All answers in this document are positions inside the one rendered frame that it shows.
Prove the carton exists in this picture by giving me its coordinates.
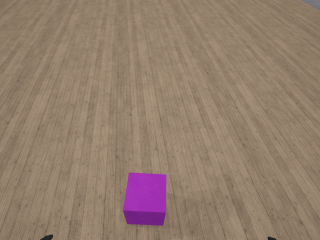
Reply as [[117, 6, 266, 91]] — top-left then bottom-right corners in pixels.
[[123, 172, 167, 226]]

